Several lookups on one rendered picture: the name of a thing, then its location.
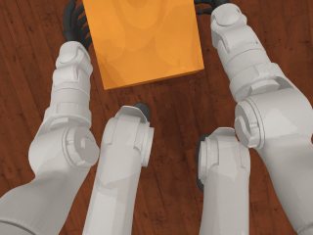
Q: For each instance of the right robot forearm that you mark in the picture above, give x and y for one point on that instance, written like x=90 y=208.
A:
x=243 y=57

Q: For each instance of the robot right foot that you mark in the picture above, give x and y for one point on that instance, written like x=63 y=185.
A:
x=202 y=138

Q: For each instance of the left robot upper arm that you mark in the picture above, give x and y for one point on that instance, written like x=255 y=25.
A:
x=60 y=160

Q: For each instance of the right robot hand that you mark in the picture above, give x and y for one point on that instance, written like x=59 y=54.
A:
x=213 y=3

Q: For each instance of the robot left shin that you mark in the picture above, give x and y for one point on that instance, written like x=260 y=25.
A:
x=111 y=124

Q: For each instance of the right robot upper arm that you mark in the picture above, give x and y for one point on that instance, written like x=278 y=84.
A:
x=279 y=126

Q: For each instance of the left robot forearm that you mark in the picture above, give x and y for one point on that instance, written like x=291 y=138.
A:
x=70 y=93

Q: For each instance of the carton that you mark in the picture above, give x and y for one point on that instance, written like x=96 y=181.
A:
x=142 y=41

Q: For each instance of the left robot hand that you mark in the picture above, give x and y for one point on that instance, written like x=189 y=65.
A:
x=73 y=30

